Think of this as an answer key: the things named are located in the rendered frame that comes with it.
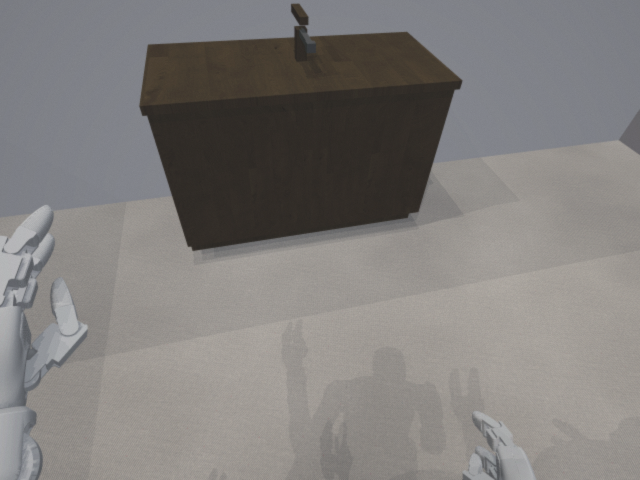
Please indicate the robot left forearm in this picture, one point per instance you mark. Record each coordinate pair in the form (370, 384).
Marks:
(20, 455)

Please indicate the left robot hand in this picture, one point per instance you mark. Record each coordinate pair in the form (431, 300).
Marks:
(22, 258)

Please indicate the counter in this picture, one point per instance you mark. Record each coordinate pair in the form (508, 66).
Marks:
(260, 139)

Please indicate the right robot hand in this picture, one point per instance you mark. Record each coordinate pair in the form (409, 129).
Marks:
(510, 462)

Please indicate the tap lever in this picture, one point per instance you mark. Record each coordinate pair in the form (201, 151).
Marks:
(310, 46)

